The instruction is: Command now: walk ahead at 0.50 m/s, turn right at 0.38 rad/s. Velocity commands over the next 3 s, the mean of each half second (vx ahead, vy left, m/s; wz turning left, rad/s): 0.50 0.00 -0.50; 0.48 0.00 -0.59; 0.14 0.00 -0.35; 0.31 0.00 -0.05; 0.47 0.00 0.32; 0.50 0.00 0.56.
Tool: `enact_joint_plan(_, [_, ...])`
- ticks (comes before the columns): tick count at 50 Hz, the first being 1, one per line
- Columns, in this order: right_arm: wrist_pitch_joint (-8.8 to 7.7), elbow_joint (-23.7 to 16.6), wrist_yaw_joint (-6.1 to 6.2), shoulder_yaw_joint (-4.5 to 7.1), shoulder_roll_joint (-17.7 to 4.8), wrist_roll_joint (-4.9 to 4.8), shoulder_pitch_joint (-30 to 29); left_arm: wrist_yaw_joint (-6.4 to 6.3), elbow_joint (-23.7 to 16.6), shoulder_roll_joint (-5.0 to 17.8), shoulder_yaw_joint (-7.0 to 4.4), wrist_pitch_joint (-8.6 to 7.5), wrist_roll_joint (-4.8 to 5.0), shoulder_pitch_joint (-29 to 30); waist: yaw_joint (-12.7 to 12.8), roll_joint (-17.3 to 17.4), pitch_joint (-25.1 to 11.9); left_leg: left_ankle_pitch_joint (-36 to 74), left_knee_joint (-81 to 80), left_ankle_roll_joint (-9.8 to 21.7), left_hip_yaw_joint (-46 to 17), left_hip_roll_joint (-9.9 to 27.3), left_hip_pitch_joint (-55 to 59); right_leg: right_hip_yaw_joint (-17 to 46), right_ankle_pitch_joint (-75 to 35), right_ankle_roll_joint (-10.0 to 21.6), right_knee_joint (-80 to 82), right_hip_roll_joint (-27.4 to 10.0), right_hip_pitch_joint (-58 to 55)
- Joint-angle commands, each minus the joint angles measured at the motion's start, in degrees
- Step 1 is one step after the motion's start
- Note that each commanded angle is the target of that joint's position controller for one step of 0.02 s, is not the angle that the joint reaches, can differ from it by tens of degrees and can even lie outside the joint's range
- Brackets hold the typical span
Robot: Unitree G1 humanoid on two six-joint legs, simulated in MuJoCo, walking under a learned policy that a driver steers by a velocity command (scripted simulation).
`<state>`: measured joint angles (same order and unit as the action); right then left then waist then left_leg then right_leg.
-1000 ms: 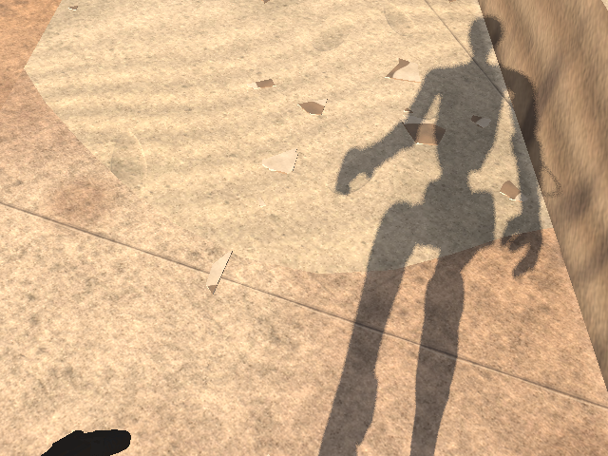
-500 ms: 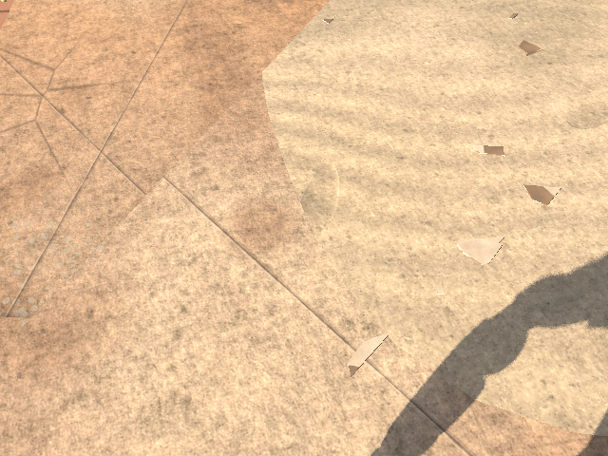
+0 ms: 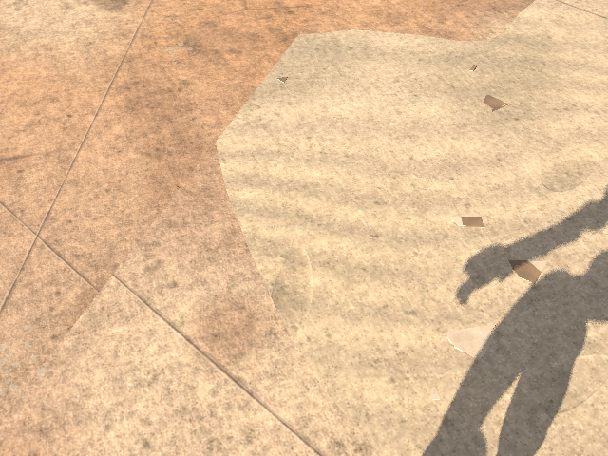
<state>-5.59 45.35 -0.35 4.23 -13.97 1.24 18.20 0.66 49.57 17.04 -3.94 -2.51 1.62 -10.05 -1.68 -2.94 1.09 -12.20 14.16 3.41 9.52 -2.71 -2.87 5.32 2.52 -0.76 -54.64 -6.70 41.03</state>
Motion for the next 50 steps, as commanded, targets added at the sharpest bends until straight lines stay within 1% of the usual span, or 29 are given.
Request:
enact_joint_plan(1, [-1.01, -3.2, 0.85, 1.86, -8.1, -0.26, -3.2, 0.83, -3.7, 1.5, -0.02, -0.67, -0.45, 3.0, 0.2, 5.7, 2.4, 16.7, -7.7, 6.2, -2.5, 15.5, -2.4, -1.5, -8.4, 0.3, 8.3, -0.2, -0.9])
enact_joint_plan(4, [-0.21, -1.3, 1.27, 2.34, -9.2, -0.88, -0.1, 1.87, -6.4, 0.4, 0.67, -0.77, -0.6, 8.2, -2.1, 4.9, 4.6, 18.8, -6.5, 5.9, -0.4, 17.5, 3.1, -4.2, -7.6, 1.6, 14.1, 0.3, 1.4])
enact_joint_plan(7, [1.22, -0.2, 1.56, 2.8, -10.3, -1.71, 1.0, 3.07, -9.1, 0.8, 0.71, -0.82, -0.5, 10.9, -2.3, 5.6, 4.9, 26.6, -2.3, 5.1, 1.0, 19.5, 9.3, -7.1, -0.6, 3.6, 17.0, 1.5, 2.7])
enact_joint_plan(10, [2.6, -0.8, 2.28, 3.31, -12.8, -2.17, -1.2, 3.46, -9.7, 3.7, -0.83, -0.44, -0.11, 5.1, 2.3, 9.1, -0.8, 54.4, 10.1, 3.0, 3.1, 19.3, 10.7, -12.4, 8.2, 7.2, 16.9, 7.2, -9.0])
enact_joint_plan(11, [3.04, -1.0, 2.43, 3.32, -13.5, -2.34, -2.3, 3.19, -8.4, 6.2, -2.18, -0.33, 0.09, -1.9, 6.5, 9.0, -4.7, 58.0, 19.8, 1.7, 3.9, 18.1, 8.6, -13.1, 8.1, 8.9, 18.8, 9.7, -18.5])
enact_joint_plan(12, [2.87, -1.3, 2.61, 2.93, -13.1, -2.5, -2.7, 2.28, -6.4, 10.0, -4.15, -0.11, 0.0, -10.9, 11.3, 6.7, -9.6, 49.6, 33.8, -0.6, 4.6, 15.5, 0.2, -10.0, 4.1, 11.3, 22.9, 10.3, -34.1])
enact_joint_plan(13, [1.74, -3.5, 2.11, 0.95, -6.2, -0.38, 1.9, 1.08, -5.7, 16.6, -5.79, 0.25, -0.13, -14.8, 7.9, -7.7, -14.8, 5.8, 55.4, -4.5, 3.2, 8.1, -23.4, 15.0, 4.1, 19.2, 23.4, -4.0, -55.0])
enact_joint_plan(14, [-0.78, -5.0, 1.22, -0.47, -4.4, -1.16, 1.7, 1.47, -7.5, 16.5, -5.08, -0.62, -0.46, -14.3, 6.5, -8.6, -24.0, -23.0, 67.5, -5.1, -10.9, -1.2, -36.8, 43.6, 12.2, 27.4, 34.3, -12.9, -65.1])
enact_joint_plan(15, [-2.42, -6.4, 0.37, 0.61, -8.8, -3.51, -5.8, 1.71, -7.6, 11.9, -3.83, -1.11, -0.87, -14.0, 9.5, -2.6, -19.4, -19.1, 68.6, -3.5, -16.2, 2.4, -43.1, 37.7, 12.4, 23.5, 37.5, -11.6, -63.2])
enact_joint_plan(16, [-3.18, -7.3, 0.25, 0.41, -8.7, -3.92, -8.1, 1.66, -7.7, 9.7, -3.25, -1.52, -0.52, -11.0, 7.9, -0.5, -12.1, -14.1, 64.2, -2.2, -15.4, 4.9, -44.2, 29.4, 9.5, 21.2, 37.4, -9.5, -55.1])
enact_joint_plan(17, [-3.28, -6.6, 0.73, 0.56, -8.6, -2.54, -8.2, 1.59, -8.6, 7.6, -2.6, -1.61, -0.21, -6.7, 4.9, 3.3, -7.3, -10.5, 58.9, -2.3, -14.8, 7.4, -41.2, 22.7, 4.3, 19.2, 37.5, -6.8, -45.8])
enact_joint_plan(18, [-2.74, -6.2, 1.06, 1.17, -9.5, -1.38, -7.5, 1.35, -9.6, 5.6, -1.96, -1.61, -0.63, -3.7, 2.7, 2.7, -5.1, -8.2, 55.1, -2.7, -14.7, 8.9, -36.8, 18.3, -1.2, 18.3, 38.5, -4.9, -38.8])
enact_joint_plan(19, [-1.9, -6.1, 1.0, 1.41, -9.5, -1.06, -6.4, 1.11, -10.6, 5.2, -1.71, -1.59, -1.16, -2.5, 1.3, 1.6, -4.6, -6.8, 53.3, -3.3, -14.7, 9.5, -33.5, 16.5, -3.8, 18.1, 39.8, -3.7, -34.6])
enact_joint_plan(22, [-0.22, -6.8, 1.21, 0.99, -7.4, -0.39, -6.7, 0.17, -10.9, 7.3, -2.27, -1.88, -0.97, -3.3, 0.5, 1.1, -3.5, -2.7, 45.9, -5.9, -12.9, 9.1, -32.0, 11.6, -11.0, 18.1, 41.4, -1.6, -28.6])
enact_joint_plan(27, [-0.45, -9.6, 0.68, -0.3, -5.0, -0.71, -17.2, -1.2, -10.3, 8.3, -2.58, -0.99, -0.26, -7.1, 4.5, -1.8, -2.0, 14.3, 24.0, -7.5, -11.8, 5.1, -29.0, 7.7, -5.0, 13.9, 39.9, 2.6, -26.3])
enact_joint_plan(30, [-1.2, -10.8, -0.28, -0.14, -6.1, -1.63, -21.3, -1.42, -9.6, 8.5, -2.66, -0.38, -0.01, -9.7, 6.3, -2.8, -1.7, 16.3, 17.5, -7.1, -12.3, 3.1, -27.0, 11.7, -0.3, 13.3, 37.7, 1.0, -28.7])
enact_joint_plan(32, [-1.81, -11.1, -0.85, 0.42, -7.6, -1.77, -21.2, -1.64, -9.5, 8.0, -2.59, -0.01, 0.0, -10.4, 5.8, -3.2, -1.8, 13.6, 14.4, -5.9, -13.6, 2.7, -26.1, 15.6, 1.7, 12.6, 34.5, -0.5, -32.2])
enact_joint_plan(34, [-2.42, -10.6, -1.02, 1.1, -9.0, -1.92, -18.1, -1.8, -9.9, 8.2, -2.75, 0.24, -0.22, -9.3, 3.6, -5.0, -2.1, 9.0, 13.0, -4.1, -13.6, 2.6, -22.3, 18.6, 0.4, 11.5, 31.0, -1.4, -33.8])
enact_joint_plan(35, [-2.73, -9.4, -0.79, 1.73, -9.8, -1.73, -13.5, -1.75, -10.4, 7.3, -2.46, 0.31, -0.3, -8.1, 0.9, -5.1, -3.7, 9.5, 10.6, -2.7, -12.6, 2.3, -15.9, 18.2, -2.2, 10.2, 27.4, 0.3, -33.1])
enact_joint_plan(36, [-3.06, -8.5, -0.41, 2.55, -11.8, -0.77, -6.9, -1.5, -11.3, 4.7, -1.52, 0.09, -0.66, -7.5, -2.3, -3.2, -9.3, 9.2, 11.5, 0.1, -15.8, 6.7, -4.1, 15.4, -2.4, 8.3, 17.6, 3.3, -29.7])
enact_joint_plan(37, [-2.86, -7.7, 0.11, 3.33, -15.2, -0.04, 1.5, -1.64, -12.8, 1.5, -0.48, -0.06, -1.42, -9.1, -4.3, 5.4, -17.5, 4.2, 11.2, 4.2, -29.1, 17.3, 12.7, 8.6, 9.9, 5.4, 0.4, 9.0, -18.7])
enact_joint_plan(38, [-2.13, -5.8, -0.58, 3.93, -17.8, -0.04, 4.0, -1.53, -14.3, 0.9, 0.11, -0.69, 0.4, -16.5, -0.2, 25.6, -20.7, -8.7, 4.8, 11.9, -55.6, 27.4, 22.9, 4.7, 33.2, 3.1, -14.7, 12.4, -0.6])
enact_joint_plan(39, [-1.84, -7.2, -0.53, 2.52, -11.5, -1.23, 1.4, -1.58, -12.3, 6.9, -0.97, -0.49, 0.92, -15.2, -1.7, 16.7, -14.6, -19.3, 3.1, 10.4, -53.9, 26.3, 18.9, 6.4, 29.1, 2.2, -20.9, 7.9, 4.7])
enact_joint_plan(40, [-1.28, -7.5, -0.13, 1.7, -8.7, -1.4, -0.8, -1.39, -13.1, 8.9, -1.57, -0.17, 0.32, -9.0, -3.1, 10.7, -7.9, -16.6, 2.8, 7.8, -43.0, 23.6, 11.5, 4.3, 23.7, 1.8, -21.5, 6.0, 5.2])
enact_joint_plan(41, [-0.86, -7.5, -0.06, 1.32, -8.4, -0.78, -3.3, -1.38, -13.8, 7.9, -1.57, -0.02, -0.32, -6.2, -1.9, 6.9, -4.7, -9.6, 1.8, 6.6, -36.4, 21.1, 4.8, 2.9, 19.8, 1.7, -20.0, 4.2, 3.1])
enact_joint_plan(42, [-0.71, -7.0, 0.01, 0.96, -7.3, -0.55, -4.6, -1.13, -14.4, 7.2, -1.76, 0.01, -0.62, -4.7, -1.0, 7.0, -2.1, -3.4, 0.5, 6.6, -31.6, 19.4, 0.3, 3.0, 17.4, 1.6, -17.5, 2.7, 2.0])
enact_joint_plan(44, [-1.07, -6.3, 0.12, 0.68, -6.6, -0.57, -5.4, -0.56, -14.7, 5.1, -1.62, 0.63, 0.17, -5.7, 0.6, 9.5, -1.3, 2.2, -2.1, 6.2, -24.2, 17.1, -4.0, 1.8, 15.5, 1.6, -14.6, 1.0, -1.4])
enact_joint_plan(47, [-1.43, -4.8, 0.27, 1.32, -8.6, -0.66, -6.0, -0.67, -16.3, 3.3, -1.23, 1.43, -0.44, -3.1, 1.3, 8.0, 0.5, 19.5, -3.3, 7.9, -16.9, 17.7, -5.3, 0.4, 13.4, -0.1, -9.2, 0.8, 0.3])
enact_joint_plan(50, [-0.28, -3.9, 1.02, 1.94, -10.7, -0.82, -7.5, -0.23, -16.7, 2.3, -0.76, 1.44, -0.95, -1.3, 1.4, 7.8, -1.0, 33.0, -1.2, 6.9, -8.3, 16.4, -4.3, -2.6, 5.3, -1.2, 1.0, 1.3, -2.5])
